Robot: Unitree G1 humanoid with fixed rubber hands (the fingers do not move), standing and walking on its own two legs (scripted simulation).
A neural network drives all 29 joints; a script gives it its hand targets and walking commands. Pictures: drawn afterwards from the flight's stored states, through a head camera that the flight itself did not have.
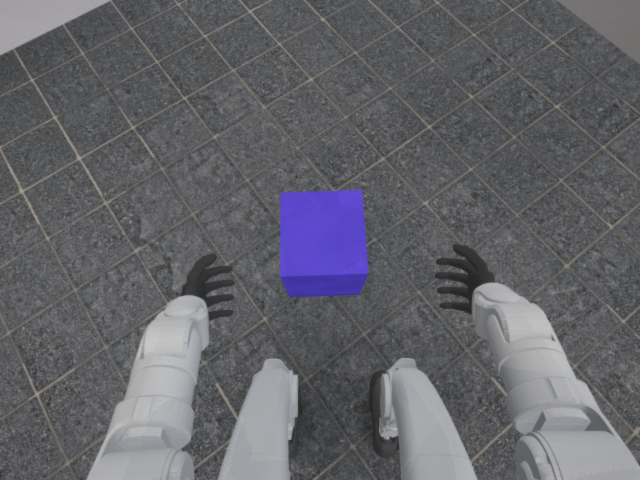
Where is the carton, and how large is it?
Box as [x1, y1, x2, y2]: [280, 190, 368, 296]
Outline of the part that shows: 361,190 280,193 280,276 289,296 340,295 359,293 368,273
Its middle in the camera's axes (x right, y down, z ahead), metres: +0.01 +0.02 +1.02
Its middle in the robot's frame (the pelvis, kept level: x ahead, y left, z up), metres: +0.55 +0.03 -0.56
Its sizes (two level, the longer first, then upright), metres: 0.210 0.200 0.250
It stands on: the floor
